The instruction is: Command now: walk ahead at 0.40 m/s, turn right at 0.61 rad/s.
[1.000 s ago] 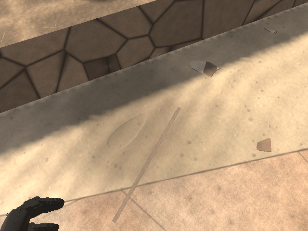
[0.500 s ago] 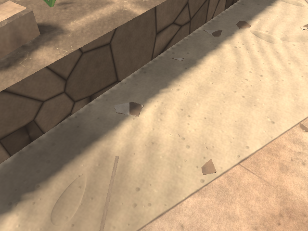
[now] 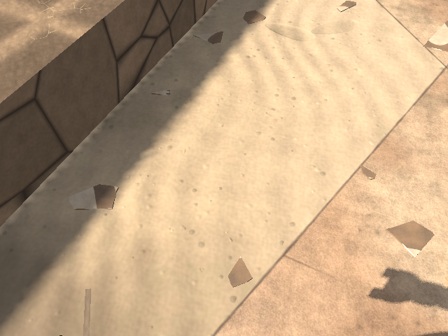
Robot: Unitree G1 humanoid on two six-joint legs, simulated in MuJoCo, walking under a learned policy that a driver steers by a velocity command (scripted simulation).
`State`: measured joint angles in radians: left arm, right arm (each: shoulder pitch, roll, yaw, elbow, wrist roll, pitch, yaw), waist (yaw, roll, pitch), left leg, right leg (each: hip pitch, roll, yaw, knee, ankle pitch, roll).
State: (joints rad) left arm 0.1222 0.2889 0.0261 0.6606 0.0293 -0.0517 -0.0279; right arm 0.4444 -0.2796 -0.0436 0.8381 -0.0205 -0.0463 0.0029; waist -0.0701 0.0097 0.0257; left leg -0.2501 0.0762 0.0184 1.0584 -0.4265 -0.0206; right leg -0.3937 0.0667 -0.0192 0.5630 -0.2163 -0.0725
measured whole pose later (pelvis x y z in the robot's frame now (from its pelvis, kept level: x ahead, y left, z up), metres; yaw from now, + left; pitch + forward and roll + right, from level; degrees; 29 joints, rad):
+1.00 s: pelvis +0.27 -0.18 -0.01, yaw -54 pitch +2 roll +1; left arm 0.20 0.32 0.04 0.65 0.01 0.01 -0.03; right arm 0.27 -0.34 -0.06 0.71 -0.06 -0.01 0.03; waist -0.01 0.06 -0.01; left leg -0.39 0.15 0.04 1.17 -0.44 -0.05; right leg -0.35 0.04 -0.06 0.71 -0.39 -0.10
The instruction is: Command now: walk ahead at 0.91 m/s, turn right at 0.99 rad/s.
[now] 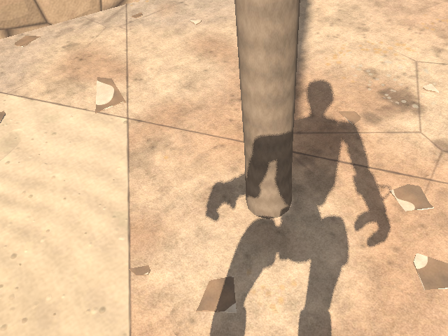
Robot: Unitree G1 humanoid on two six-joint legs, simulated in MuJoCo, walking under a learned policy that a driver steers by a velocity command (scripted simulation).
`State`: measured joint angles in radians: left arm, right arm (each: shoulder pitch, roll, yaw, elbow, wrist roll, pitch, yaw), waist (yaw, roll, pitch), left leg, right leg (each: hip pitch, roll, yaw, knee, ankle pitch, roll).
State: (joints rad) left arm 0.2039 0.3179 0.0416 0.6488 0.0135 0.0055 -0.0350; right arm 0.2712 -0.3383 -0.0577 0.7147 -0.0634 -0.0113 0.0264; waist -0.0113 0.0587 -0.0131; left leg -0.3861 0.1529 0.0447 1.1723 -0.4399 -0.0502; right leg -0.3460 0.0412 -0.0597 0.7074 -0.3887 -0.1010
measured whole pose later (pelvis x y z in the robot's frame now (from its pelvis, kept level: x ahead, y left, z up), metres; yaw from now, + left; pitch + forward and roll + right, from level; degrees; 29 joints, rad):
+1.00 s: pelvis +0.65 -0.29 +0.00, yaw -57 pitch +0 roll +0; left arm 0.30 0.29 0.08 0.76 0.00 0.00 -0.01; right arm 0.04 -0.24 -0.02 0.65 -0.04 0.03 -0.02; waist 0.07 0.01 0.17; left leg -0.64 0.10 -0.08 1.19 -0.41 -0.08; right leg -0.37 0.28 0.10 0.46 -0.06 -0.19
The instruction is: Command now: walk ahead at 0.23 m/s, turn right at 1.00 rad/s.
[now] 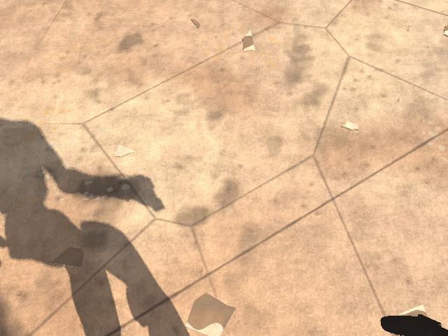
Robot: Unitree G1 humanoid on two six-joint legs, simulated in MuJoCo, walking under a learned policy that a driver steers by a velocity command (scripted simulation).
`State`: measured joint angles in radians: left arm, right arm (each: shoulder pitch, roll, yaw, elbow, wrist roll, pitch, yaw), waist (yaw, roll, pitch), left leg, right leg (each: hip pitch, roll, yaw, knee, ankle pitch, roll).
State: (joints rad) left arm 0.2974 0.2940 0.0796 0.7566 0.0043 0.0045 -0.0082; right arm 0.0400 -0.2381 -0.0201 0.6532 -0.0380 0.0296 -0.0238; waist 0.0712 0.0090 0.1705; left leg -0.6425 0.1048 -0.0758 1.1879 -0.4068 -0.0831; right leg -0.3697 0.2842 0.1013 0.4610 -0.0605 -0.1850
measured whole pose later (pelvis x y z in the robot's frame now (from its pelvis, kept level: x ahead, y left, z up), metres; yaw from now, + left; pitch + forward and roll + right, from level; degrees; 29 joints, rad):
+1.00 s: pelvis +0.55 -0.15 +0.01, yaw -44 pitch +1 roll -1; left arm 0.22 0.28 0.01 0.82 0.03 -0.05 0.00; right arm 0.43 -0.24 0.00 0.84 -0.01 -0.06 0.01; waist -0.07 -0.01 0.03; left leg -0.38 0.09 0.01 1.31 -0.33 0.06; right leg -0.25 0.14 -0.05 0.52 -0.28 -0.13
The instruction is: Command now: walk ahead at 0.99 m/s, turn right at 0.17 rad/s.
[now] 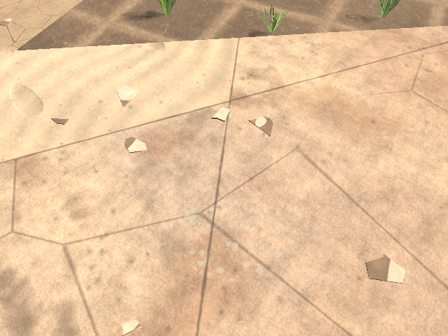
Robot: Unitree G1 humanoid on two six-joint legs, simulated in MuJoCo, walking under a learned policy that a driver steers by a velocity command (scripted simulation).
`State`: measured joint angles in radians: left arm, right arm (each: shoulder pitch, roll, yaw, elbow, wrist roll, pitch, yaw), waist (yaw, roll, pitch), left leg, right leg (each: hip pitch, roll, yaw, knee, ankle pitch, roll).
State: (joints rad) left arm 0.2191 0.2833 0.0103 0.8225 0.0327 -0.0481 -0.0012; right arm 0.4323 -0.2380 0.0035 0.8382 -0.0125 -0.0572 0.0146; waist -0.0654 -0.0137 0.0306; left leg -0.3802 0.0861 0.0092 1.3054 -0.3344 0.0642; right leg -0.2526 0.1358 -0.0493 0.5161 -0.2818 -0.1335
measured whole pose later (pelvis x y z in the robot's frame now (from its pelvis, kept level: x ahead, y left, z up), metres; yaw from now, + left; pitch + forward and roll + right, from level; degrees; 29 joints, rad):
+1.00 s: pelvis +0.56 -0.11 +0.01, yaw -43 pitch +3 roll +1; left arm 0.50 0.27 0.06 0.80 0.01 -0.04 -0.01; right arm 0.06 -0.30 -0.04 0.64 -0.04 0.00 0.04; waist 0.10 0.03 0.00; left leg -0.66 0.08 -0.03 0.85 -0.18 -0.08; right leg -0.01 0.11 0.15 0.29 -0.32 -0.14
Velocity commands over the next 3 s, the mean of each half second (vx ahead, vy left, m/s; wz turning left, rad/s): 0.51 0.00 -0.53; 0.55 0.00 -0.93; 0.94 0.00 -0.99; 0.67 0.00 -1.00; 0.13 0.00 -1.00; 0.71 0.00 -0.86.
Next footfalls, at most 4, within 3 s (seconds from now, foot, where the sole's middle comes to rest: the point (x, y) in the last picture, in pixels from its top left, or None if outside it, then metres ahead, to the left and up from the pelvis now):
0.26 left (167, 335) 0.49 0.14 -0.77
0.72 right None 0.46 -0.10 -0.77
1.14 left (271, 213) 0.89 -0.22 -0.77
1.62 right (404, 210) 0.88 -0.69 -0.77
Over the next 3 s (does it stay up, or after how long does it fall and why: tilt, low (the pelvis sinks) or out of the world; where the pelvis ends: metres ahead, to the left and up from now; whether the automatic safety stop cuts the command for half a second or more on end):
stays up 0.77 -1.07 0.01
